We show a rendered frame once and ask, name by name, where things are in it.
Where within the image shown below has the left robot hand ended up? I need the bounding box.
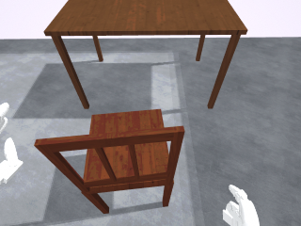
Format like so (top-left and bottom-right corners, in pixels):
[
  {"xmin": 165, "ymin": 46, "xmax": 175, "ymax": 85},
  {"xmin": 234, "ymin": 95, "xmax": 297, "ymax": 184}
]
[{"xmin": 0, "ymin": 103, "xmax": 23, "ymax": 185}]

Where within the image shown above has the right robot hand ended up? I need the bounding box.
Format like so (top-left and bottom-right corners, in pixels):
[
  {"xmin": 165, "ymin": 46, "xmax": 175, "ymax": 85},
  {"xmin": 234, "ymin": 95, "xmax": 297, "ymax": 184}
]
[{"xmin": 223, "ymin": 185, "xmax": 260, "ymax": 226}]

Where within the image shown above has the chair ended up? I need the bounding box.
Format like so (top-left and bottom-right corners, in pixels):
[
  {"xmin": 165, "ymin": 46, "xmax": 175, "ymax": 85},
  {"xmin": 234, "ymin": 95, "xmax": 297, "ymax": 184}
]
[{"xmin": 34, "ymin": 108, "xmax": 185, "ymax": 214}]

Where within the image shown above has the table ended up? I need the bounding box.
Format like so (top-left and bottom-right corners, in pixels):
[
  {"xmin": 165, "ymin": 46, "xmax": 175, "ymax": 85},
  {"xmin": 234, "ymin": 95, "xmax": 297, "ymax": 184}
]
[{"xmin": 43, "ymin": 0, "xmax": 248, "ymax": 109}]

